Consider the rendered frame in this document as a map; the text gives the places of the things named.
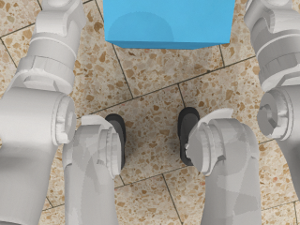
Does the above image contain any robot left upper arm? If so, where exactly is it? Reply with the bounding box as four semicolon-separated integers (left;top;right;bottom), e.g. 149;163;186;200
0;86;77;225

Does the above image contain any right robot forearm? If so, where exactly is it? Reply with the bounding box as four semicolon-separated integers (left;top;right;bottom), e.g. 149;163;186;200
244;0;300;92

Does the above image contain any left robot thigh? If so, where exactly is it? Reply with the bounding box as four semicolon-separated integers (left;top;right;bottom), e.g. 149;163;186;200
64;124;122;225

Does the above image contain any left robot foot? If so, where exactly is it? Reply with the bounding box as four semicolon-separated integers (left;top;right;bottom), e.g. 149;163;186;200
105;113;127;170

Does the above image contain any carton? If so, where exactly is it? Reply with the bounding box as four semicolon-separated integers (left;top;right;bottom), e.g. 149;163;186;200
102;0;235;50

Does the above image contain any left robot forearm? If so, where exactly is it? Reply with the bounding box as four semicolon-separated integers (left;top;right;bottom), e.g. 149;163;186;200
0;0;87;104

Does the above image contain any robot right upper arm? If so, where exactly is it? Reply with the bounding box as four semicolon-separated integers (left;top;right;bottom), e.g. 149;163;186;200
257;84;300;202

